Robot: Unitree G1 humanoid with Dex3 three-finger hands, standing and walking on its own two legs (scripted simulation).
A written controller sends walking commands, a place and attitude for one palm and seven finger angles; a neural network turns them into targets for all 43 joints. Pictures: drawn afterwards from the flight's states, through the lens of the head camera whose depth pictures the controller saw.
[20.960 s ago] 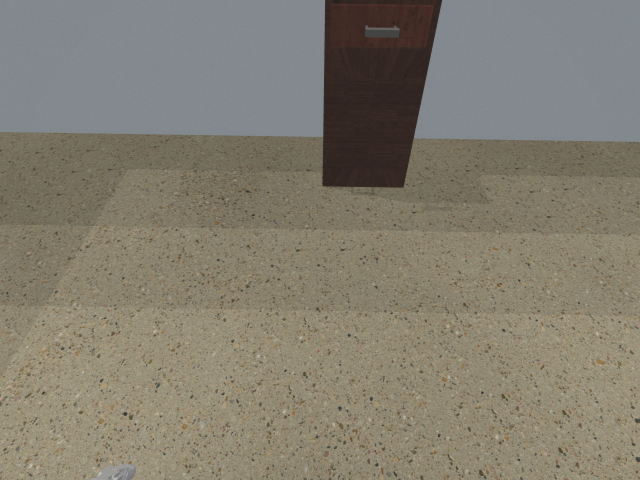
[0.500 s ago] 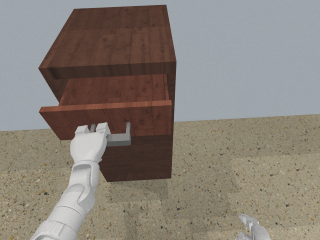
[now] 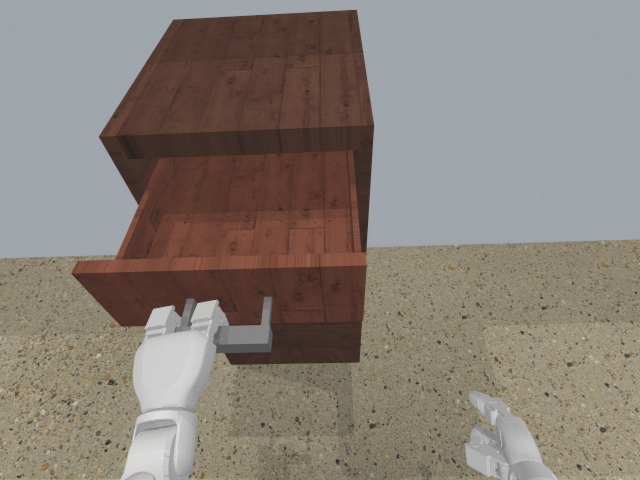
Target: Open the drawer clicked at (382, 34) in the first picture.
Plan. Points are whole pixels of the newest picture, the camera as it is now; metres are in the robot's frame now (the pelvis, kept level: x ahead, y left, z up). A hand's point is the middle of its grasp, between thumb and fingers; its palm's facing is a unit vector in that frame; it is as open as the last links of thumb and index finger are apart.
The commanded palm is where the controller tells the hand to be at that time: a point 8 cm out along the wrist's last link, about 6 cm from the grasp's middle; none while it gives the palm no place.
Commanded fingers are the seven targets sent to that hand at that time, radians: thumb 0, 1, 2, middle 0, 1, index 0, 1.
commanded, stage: pull the drawer open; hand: left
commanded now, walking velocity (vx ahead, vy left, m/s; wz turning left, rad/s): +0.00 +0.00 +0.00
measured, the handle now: (225, 322) +0.30 +0.17 +0.03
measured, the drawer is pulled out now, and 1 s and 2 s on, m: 0.22 0.30 0.30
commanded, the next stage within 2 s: open the thumb to release the handle in 0.98 s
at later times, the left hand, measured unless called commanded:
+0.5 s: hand (192, 398) +0.21 +0.19 +0.00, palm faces -0.01 -0.17 -0.98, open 5.9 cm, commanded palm +0.16 +0.17 +0.06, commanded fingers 0.00 0.90 0.90 -0.40 -1.35 -0.40 -1.35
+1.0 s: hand (184, 449) +0.16 +0.18 +0.00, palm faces +0.06 -0.19 -0.98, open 5.9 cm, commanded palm +0.12 +0.15 +0.06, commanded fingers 0.00 0.90 0.90 -0.40 -1.35 -0.40 -1.35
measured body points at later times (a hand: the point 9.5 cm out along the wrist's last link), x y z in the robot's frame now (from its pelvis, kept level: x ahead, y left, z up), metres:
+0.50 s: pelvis -0.01 -0.01 +0.00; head +0.01 -0.03 +0.45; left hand +0.20 +0.19 +0.06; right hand +0.18 -0.24 -0.09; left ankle -0.01 +0.10 -0.70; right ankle -0.05 -0.11 -0.70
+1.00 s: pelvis -0.01 +0.00 -0.02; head +0.01 -0.03 +0.43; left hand +0.15 +0.19 +0.05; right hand +0.22 -0.18 -0.10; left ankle -0.01 +0.10 -0.70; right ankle -0.05 -0.11 -0.70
